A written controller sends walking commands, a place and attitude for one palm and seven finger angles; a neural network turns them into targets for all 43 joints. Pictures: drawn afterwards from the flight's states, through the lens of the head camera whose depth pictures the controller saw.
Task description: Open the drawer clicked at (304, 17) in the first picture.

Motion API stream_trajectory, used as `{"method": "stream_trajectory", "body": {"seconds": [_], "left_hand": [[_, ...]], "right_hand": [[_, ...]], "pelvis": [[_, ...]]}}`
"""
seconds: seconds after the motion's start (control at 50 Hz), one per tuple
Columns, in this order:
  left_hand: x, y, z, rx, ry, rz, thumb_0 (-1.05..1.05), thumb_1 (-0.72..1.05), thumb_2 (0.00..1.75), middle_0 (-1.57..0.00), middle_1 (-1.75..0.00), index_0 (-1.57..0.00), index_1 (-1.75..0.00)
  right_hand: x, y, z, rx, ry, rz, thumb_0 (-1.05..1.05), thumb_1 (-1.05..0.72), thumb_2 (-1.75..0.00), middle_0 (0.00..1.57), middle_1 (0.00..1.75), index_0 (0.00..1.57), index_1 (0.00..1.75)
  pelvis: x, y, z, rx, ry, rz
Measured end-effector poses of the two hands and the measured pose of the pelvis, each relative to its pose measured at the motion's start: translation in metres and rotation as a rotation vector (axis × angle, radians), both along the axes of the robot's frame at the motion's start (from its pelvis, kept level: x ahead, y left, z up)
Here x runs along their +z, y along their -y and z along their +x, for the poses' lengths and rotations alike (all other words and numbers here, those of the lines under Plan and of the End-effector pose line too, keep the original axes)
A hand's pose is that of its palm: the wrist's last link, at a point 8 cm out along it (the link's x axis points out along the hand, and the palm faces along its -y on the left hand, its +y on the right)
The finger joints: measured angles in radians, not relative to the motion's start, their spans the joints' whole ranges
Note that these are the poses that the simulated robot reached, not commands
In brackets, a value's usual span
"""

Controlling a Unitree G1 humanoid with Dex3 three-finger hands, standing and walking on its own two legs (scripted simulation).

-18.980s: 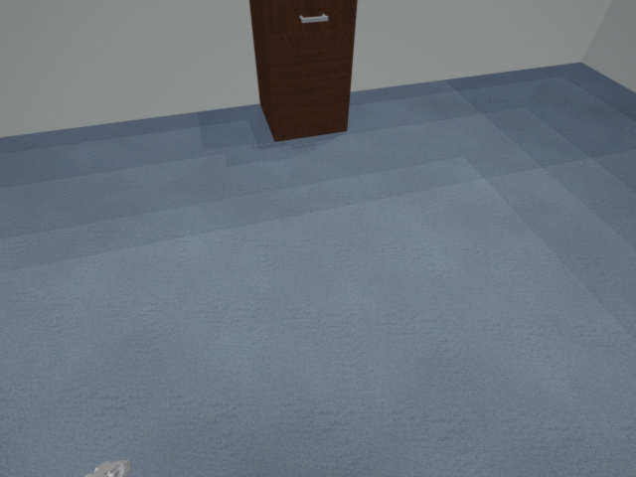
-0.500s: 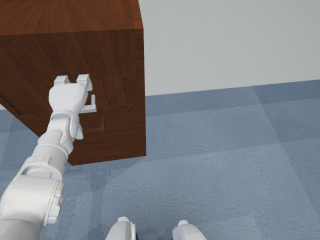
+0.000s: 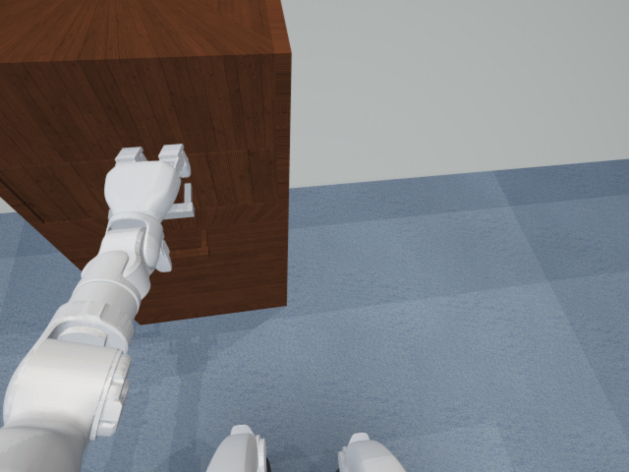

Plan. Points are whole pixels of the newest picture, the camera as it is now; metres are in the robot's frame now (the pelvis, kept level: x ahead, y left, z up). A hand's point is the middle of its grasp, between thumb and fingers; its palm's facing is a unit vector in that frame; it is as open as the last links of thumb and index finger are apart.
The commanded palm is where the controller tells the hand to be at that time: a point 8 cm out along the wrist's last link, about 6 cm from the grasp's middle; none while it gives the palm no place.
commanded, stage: move the hooked fingers above the handle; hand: left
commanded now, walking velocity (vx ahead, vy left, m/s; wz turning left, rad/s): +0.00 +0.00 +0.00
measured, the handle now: (153, 203) +0.52 +0.23 -0.06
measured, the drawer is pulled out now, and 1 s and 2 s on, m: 0.00 0.00 0.00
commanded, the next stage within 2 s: none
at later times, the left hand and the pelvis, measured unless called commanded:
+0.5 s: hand (169, 204) +0.48 +0.18 +0.00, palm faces +0.01 -0.09 -1.00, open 13.8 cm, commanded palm +0.45 +0.21 +0.05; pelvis +0.00 +0.00 +0.00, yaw +0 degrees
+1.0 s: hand (160, 207) +0.48 +0.20 -0.01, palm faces +0.01 -0.07 -1.00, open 13.8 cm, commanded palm +0.45 +0.22 +0.05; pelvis +0.00 -0.01 +0.00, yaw -1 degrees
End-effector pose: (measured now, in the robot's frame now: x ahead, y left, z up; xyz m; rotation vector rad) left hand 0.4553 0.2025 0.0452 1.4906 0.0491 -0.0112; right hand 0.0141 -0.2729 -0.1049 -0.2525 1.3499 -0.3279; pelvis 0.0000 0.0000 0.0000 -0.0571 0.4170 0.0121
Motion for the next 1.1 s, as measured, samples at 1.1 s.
{"method": "stream_trajectory", "body": {"seconds": [1.1], "left_hand": [[-0.013,-0.040,-0.015,0.187,-0.011,0.121,0.00,-0.49,0.30,-0.34,-1.23,-0.32,-1.20]], "right_hand": [[-0.011,-0.001,0.011,-0.002,-0.001,0.042,0.00,-0.91,-0.90,0.20,0.30,0.20,0.30]], "pelvis": [[0.000,0.004,-0.001,-0.018,0.002,0.012]]}}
